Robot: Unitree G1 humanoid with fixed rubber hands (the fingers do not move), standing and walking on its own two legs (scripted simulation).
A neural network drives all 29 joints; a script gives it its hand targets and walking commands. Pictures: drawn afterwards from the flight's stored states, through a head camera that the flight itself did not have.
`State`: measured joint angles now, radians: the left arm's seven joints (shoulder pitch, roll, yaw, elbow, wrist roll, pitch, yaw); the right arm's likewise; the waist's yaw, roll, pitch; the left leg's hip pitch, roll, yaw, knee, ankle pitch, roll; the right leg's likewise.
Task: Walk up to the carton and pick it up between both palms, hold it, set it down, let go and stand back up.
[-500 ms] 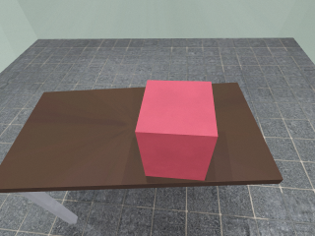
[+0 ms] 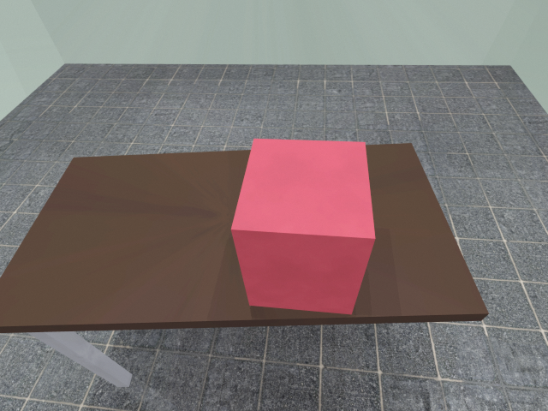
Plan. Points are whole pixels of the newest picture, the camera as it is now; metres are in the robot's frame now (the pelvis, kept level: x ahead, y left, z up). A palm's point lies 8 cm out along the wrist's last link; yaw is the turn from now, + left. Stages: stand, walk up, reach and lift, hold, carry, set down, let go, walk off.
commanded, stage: stand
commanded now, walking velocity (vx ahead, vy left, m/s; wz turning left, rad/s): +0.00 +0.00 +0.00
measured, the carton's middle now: (303, 228) +0.43 -0.02 -0.02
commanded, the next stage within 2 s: none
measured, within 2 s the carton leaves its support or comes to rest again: neither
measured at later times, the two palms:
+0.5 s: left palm out of the picture +0.03 +0.24 -0.13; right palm out of the picture +0.04 -0.25 -0.13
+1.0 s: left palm out of the picture +0.02 +0.24 -0.13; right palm out of the picture +0.04 -0.25 -0.13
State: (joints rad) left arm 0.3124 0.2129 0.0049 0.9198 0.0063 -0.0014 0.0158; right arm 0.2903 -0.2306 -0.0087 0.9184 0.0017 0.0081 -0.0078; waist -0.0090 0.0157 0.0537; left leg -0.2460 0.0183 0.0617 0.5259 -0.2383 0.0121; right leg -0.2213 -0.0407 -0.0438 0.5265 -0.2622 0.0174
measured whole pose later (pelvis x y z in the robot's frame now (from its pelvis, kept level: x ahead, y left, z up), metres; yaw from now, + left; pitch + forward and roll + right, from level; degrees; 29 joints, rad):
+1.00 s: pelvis +0.00 -0.01 +0.00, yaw +2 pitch -2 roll +0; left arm 0.29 0.20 0.00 0.98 0.00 0.00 0.03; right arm 0.27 -0.21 -0.01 0.98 0.00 0.01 -0.02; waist -0.01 0.01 0.07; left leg -0.24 0.01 0.01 0.51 -0.23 0.00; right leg -0.19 -0.03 -0.07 0.50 -0.26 0.01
